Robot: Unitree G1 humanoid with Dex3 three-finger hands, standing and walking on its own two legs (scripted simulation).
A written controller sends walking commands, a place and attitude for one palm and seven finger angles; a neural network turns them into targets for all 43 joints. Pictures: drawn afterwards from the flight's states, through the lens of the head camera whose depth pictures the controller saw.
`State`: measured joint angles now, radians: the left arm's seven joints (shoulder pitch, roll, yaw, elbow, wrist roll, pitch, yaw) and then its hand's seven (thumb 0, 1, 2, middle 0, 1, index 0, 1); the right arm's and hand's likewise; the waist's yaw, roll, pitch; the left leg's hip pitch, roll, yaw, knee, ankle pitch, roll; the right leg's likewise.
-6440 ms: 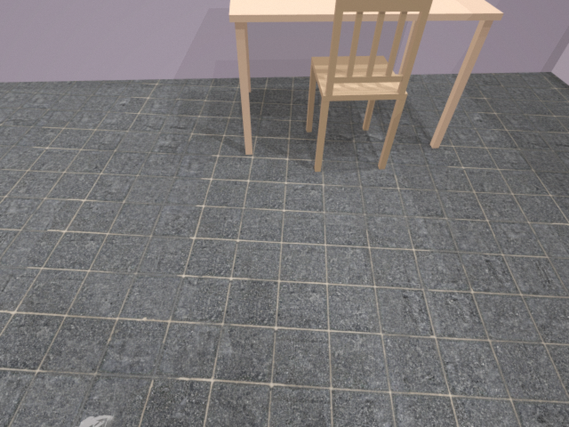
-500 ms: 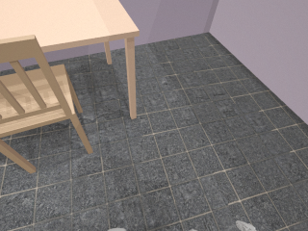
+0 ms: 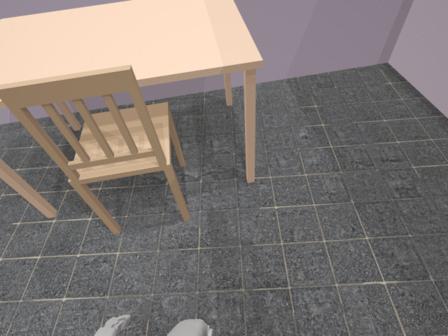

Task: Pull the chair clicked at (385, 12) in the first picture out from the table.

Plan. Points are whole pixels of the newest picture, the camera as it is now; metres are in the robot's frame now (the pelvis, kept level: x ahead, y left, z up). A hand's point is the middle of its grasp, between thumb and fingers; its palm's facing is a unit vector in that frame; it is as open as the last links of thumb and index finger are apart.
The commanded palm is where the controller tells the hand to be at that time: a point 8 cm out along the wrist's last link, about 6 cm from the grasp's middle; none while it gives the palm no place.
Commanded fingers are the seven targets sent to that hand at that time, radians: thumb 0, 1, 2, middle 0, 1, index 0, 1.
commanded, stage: turn to face it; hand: left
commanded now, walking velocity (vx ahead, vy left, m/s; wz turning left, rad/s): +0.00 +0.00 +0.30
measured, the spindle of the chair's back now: (95, 130) +0.73 +0.46 -0.10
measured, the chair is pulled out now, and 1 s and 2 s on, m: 0.00 0.00 0.00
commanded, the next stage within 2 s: take the last steps up to it in 0.16 s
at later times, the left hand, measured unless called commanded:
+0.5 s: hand out of the picture -0.02 +0.25 -0.17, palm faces +0.20 -0.96 -0.22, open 7.4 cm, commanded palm none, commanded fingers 0.00 0.90 0.90 -0.20 -0.30 -0.20 -0.30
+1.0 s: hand out of the picture +0.07 +0.20 -0.16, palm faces +0.26 -0.94 -0.20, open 7.3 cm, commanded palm none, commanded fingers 0.00 0.90 0.90 -0.20 -0.30 -0.20 -0.30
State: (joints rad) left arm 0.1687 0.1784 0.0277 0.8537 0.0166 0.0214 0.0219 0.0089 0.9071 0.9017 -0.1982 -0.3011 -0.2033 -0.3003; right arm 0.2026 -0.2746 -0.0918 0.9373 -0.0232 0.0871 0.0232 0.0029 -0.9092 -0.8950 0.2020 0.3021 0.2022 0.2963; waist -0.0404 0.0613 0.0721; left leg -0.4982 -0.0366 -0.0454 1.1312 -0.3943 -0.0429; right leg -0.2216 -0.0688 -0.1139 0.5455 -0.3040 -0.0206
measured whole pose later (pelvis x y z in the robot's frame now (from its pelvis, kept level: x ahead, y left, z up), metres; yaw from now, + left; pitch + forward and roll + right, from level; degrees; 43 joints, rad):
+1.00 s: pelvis +0.12 +0.04 +0.01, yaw +13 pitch -1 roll +0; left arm 0.36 0.14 0.03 1.09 0.02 -0.06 0.01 0.00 0.93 0.90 -0.20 -0.30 -0.20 -0.30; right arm 0.29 -0.18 -0.06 1.07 -0.03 0.01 0.02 0.00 -0.91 -0.90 0.20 0.30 0.20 0.30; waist -0.01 0.03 0.01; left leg -0.53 0.10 0.05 0.95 -0.21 -0.01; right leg -0.07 -0.03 -0.17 0.34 -0.25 -0.03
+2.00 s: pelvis +0.30 +0.17 -0.01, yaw +12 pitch -2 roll +0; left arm 0.13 0.18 0.06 1.03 0.01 0.05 0.04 0.00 0.92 0.90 -0.20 -0.30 -0.20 -0.30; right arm 0.22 -0.14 -0.05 1.05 -0.01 0.01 -0.03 0.00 -0.91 -0.90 0.20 0.30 0.20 0.30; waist -0.01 -0.04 0.09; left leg -0.24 0.01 0.08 0.60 -0.31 0.02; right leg -0.36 -0.09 -0.07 0.62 -0.27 0.02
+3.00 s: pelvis +0.30 +0.12 +0.00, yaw +10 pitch -1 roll +1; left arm 0.31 0.14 -0.01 1.10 0.01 -0.02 0.04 0.01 0.91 0.90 -0.20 -0.30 -0.20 -0.30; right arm 0.27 -0.15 0.01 1.14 -0.01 -0.01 -0.02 0.00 -0.91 -0.90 0.20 0.30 0.20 0.30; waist -0.01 0.00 0.02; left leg -0.19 0.06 0.09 0.45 -0.23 -0.03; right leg -0.14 0.01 -0.06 0.48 -0.32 -0.04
